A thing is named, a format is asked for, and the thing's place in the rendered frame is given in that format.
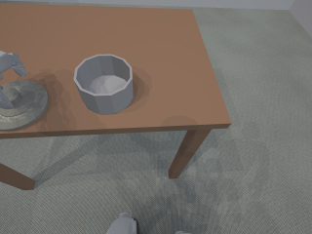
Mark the knob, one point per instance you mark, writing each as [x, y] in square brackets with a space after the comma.
[13, 95]

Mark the robot left shin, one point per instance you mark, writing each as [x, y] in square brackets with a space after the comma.
[124, 215]

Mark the table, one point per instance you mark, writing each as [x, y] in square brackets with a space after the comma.
[174, 84]

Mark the pot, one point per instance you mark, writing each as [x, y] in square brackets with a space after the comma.
[105, 83]

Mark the robot left thigh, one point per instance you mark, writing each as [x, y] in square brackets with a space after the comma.
[123, 225]

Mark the robot left hand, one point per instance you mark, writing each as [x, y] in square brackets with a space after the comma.
[8, 61]

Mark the lid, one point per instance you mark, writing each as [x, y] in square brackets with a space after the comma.
[35, 100]

